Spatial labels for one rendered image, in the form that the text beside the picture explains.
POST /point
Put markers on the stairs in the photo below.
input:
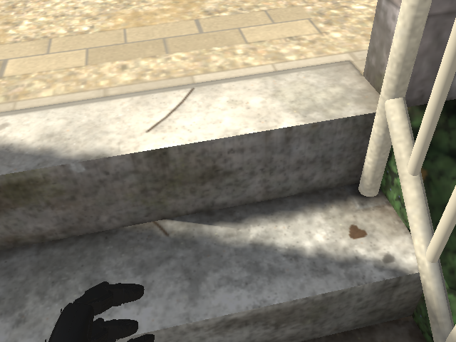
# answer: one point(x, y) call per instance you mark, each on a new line
point(261, 237)

